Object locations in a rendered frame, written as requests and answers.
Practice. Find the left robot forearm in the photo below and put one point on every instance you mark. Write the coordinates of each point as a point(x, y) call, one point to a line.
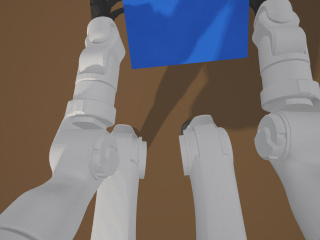
point(92, 106)

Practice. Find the right robot hand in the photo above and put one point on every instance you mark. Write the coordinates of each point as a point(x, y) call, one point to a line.
point(255, 4)

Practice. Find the right robot forearm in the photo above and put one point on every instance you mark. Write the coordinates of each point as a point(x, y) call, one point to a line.
point(284, 60)

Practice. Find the robot right thigh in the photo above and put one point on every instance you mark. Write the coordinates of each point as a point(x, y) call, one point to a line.
point(218, 213)

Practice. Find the robot right upper arm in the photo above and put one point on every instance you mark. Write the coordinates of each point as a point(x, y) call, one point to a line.
point(290, 140)

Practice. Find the robot thigh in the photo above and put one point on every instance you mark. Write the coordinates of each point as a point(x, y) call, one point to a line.
point(116, 199)
point(218, 213)

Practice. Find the robot left thigh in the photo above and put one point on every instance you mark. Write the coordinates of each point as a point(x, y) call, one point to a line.
point(116, 199)

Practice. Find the robot left upper arm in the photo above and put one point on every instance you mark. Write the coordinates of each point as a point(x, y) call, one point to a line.
point(80, 160)

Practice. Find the carton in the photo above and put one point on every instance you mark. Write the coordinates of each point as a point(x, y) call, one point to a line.
point(175, 32)

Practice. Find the left robot hand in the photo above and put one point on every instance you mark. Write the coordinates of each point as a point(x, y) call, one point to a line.
point(102, 8)

